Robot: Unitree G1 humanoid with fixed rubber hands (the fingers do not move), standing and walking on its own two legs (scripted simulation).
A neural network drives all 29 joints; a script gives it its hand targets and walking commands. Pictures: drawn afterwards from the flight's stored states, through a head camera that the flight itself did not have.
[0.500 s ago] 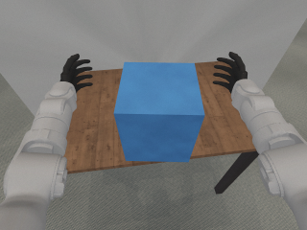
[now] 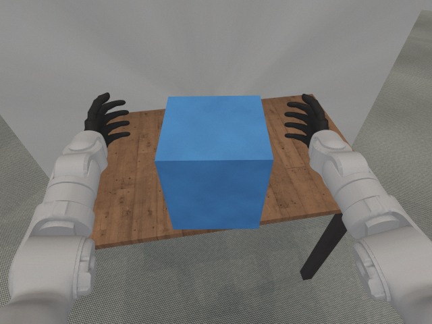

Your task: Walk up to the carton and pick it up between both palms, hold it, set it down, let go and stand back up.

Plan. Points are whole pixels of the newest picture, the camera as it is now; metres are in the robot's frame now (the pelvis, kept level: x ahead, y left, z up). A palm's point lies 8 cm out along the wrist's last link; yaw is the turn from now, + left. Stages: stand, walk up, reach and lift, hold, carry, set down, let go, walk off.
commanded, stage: set down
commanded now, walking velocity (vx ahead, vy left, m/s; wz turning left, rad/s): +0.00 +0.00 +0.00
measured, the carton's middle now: (215, 165) +0.47 +0.07 +0.01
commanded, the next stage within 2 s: let go in 1.92 s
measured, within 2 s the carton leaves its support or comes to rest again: neither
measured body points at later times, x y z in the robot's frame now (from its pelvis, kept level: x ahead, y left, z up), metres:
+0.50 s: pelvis +0.01 +0.00 +0.00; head +0.01 +0.01 +0.45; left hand +0.34 +0.28 +0.09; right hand +0.38 -0.15 +0.08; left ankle +0.04 +0.13 -0.74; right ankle +0.01 -0.09 -0.74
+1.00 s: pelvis +0.02 +0.01 +0.00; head +0.01 +0.02 +0.45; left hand +0.26 +0.27 +0.01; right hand +0.29 -0.16 +0.00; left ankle +0.04 +0.13 -0.74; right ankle +0.01 -0.09 -0.74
